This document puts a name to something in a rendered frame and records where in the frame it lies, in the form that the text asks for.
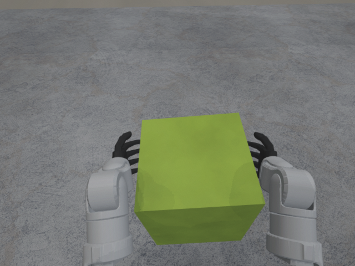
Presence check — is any left robot forearm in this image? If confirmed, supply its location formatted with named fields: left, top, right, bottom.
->
left=82, top=157, right=134, bottom=266

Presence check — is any carton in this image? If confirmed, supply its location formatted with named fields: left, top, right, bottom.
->
left=134, top=112, right=265, bottom=245

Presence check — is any left robot hand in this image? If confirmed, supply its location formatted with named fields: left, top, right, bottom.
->
left=112, top=131, right=140, bottom=174

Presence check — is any right robot hand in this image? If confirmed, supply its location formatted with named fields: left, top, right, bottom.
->
left=247, top=132, right=277, bottom=178

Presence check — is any right robot forearm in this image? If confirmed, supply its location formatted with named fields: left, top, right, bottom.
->
left=259, top=156, right=323, bottom=266

